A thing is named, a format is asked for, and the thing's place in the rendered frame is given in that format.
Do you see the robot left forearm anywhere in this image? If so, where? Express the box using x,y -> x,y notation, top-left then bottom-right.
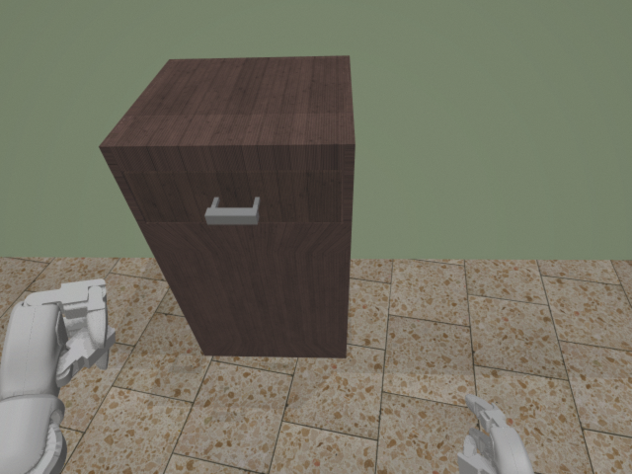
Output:
0,394 -> 67,474

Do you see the drawer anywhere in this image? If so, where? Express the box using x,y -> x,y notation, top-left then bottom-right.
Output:
124,170 -> 342,222

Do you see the handle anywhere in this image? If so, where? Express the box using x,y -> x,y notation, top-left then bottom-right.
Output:
204,197 -> 261,225

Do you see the robot right hand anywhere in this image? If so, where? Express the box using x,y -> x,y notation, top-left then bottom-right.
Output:
457,394 -> 534,474

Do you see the robot left hand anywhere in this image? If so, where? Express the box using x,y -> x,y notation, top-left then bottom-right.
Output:
0,278 -> 116,401

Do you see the cabinet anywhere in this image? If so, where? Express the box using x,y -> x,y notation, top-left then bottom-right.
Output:
99,55 -> 356,358

